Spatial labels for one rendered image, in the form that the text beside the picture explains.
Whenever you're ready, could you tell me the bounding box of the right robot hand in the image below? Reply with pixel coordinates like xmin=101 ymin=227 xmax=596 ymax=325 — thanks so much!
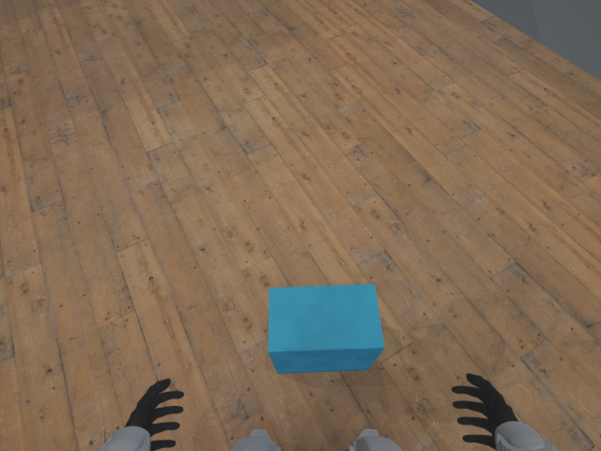
xmin=452 ymin=373 xmax=518 ymax=450

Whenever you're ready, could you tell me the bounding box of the right robot shin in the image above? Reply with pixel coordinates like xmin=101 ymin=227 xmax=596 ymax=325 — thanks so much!
xmin=355 ymin=429 xmax=378 ymax=442

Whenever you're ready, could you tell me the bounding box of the left robot shin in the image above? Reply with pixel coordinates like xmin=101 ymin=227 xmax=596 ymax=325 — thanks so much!
xmin=250 ymin=429 xmax=271 ymax=440

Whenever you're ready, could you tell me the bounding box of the left robot hand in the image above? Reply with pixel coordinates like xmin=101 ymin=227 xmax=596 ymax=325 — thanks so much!
xmin=125 ymin=379 xmax=184 ymax=451

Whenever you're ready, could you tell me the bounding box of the robot shin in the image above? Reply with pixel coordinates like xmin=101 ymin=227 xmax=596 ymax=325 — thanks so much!
xmin=355 ymin=429 xmax=378 ymax=442
xmin=250 ymin=429 xmax=271 ymax=440

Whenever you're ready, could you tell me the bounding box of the robot left forearm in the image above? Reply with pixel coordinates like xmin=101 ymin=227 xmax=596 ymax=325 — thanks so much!
xmin=96 ymin=426 xmax=151 ymax=451

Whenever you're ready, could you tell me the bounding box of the carton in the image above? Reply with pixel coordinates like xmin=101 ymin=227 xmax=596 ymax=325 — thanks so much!
xmin=269 ymin=284 xmax=385 ymax=374

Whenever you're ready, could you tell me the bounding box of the robot right forearm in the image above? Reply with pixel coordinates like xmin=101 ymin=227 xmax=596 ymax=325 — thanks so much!
xmin=495 ymin=421 xmax=558 ymax=451

